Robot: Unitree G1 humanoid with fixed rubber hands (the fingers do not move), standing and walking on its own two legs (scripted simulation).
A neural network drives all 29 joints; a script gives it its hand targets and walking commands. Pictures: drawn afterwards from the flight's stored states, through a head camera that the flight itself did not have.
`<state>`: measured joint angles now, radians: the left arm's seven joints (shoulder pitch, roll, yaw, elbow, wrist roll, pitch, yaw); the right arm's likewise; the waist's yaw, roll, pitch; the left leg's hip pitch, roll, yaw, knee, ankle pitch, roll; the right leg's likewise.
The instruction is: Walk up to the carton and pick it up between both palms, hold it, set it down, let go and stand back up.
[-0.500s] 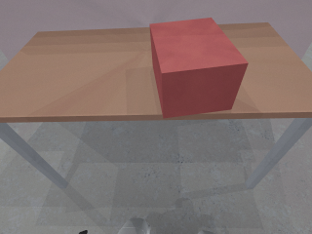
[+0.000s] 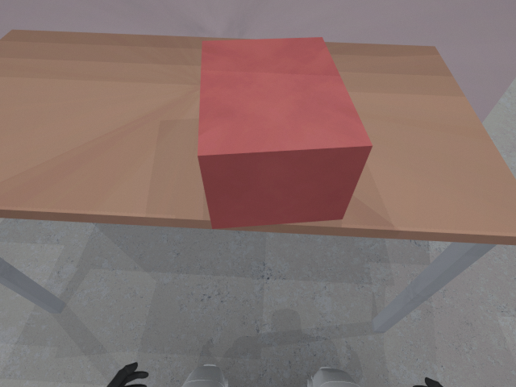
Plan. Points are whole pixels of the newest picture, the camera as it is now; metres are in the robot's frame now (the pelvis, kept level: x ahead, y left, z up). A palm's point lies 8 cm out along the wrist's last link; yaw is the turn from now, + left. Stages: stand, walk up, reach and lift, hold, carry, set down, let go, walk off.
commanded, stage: walk up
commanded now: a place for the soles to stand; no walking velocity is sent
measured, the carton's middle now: (270, 127) +0.51 +0.01 +0.10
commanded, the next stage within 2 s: reach and lift in 1.50 s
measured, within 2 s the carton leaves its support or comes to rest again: neither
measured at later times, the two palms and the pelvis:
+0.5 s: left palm out of the picture +0.11 +0.23 -0.09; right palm out of the picture +0.11 -0.29 -0.09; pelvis +0.01 -0.02 +0.01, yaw +1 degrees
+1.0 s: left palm out of the picture +0.08 +0.25 -0.09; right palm out of the picture +0.11 -0.27 -0.09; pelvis +0.02 -0.01 +0.02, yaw +2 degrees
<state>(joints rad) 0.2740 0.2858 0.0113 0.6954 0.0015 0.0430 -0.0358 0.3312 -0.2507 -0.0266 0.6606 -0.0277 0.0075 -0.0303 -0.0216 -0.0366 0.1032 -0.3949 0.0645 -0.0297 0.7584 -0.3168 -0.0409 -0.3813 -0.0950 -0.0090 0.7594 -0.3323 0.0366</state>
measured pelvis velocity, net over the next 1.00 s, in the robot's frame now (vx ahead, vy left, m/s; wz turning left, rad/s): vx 0.02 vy -0.01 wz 0.04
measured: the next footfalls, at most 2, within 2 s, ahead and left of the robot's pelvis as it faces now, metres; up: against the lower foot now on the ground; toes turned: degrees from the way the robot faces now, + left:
left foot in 0.26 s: +0.06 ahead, +0.10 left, +0.00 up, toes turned +0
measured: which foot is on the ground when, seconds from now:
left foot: down 0.00-0.02, up 0.04-0.24, down 0.26-1.00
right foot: down 0.00-1.00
